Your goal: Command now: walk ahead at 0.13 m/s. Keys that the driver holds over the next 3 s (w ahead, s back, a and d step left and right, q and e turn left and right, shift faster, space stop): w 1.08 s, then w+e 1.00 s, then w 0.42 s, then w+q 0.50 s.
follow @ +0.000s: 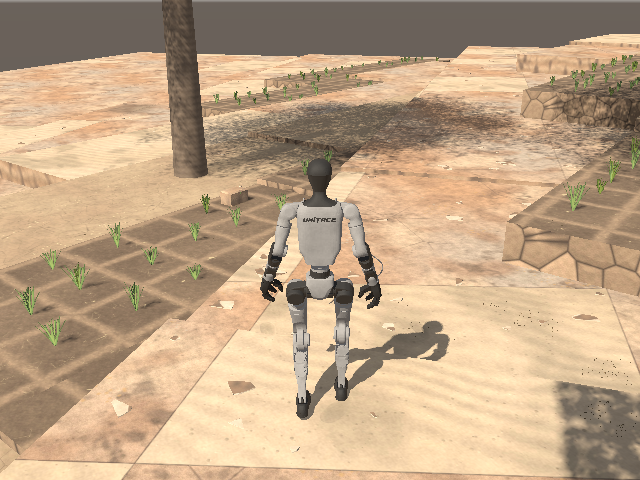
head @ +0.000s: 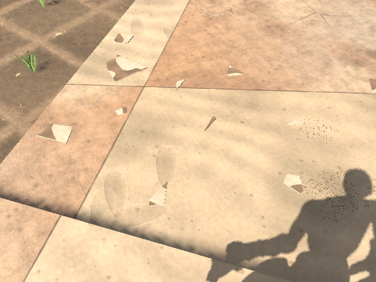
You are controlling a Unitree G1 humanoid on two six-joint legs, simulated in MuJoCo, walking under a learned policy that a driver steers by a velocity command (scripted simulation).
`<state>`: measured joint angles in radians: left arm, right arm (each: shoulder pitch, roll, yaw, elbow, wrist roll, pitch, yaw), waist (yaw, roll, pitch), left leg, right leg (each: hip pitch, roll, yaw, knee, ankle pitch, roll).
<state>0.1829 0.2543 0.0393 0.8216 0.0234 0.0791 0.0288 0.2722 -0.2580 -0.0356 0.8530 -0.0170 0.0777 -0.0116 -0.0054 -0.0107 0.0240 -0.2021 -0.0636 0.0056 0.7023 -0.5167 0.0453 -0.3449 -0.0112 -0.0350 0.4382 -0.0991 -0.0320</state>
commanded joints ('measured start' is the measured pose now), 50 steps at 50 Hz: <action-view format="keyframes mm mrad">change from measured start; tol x16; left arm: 1 35 142 45 -3 -14 12 3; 22 -275 34 13 -92 12 -98 -71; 25 -182 43 18 -87 1 -109 -62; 29 360 253 83 60 30 -138 -24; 33 85 68 34 42 -5 -151 -43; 50 268 67 -3 176 -2 -179 -7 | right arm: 1 236 -48 -5 57 -6 -18 -15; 6 24 -163 -24 16 -14 -91 -15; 16 324 -75 -13 141 -3 -145 -10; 29 312 39 12 121 22 -165 5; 45 -259 16 -1 -34 -6 -124 52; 50 -152 -56 -23 11 -12 -127 40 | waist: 1 -65 -19 47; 3 -57 240 192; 24 -65 149 142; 28 179 16 -157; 29 133 -220 -282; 33 10 -29 10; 50 -33 -50 20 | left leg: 1 198 -19 44 -466 53 55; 3 4 429 -626 -707 -454 148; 8 107 256 -319 -664 -45 106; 23 303 308 -194 -550 565 176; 27 140 242 -62 -155 1067 97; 28 -54 183 -20 126 823 72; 29 -343 16 22 483 87 25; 31 -469 76 -95 640 153 60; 45 -365 109 88 -40 592 -3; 50 -227 68 69 20 557 73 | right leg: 1 -107 -87 139 -87 -595 -52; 3 -444 99 72 365 -369 5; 9 -392 23 75 617 -73 15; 22 -418 -26 -51 262 -105 6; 27 233 87 -95 78 -90 -92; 28 504 -64 76 37 -225 -125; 29 699 -390 601 -106 -470 -207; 30 599 -397 807 -235 -490 -232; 35 194 -205 251 -271 -1 -150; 50 367 -175 5 -161 717 -115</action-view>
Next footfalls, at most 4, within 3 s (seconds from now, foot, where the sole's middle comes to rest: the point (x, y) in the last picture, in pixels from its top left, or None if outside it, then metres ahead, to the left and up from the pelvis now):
0.04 left None -0.03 0.08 -0.77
0.56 right None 0.27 -0.13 -0.77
1.06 left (193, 273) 0.54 0.01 -0.77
1.60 right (242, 214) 0.85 -0.21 -0.89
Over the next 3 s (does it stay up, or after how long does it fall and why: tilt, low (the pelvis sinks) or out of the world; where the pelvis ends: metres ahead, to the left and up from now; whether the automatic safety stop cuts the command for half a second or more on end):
stays up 1.33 -0.43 -0.13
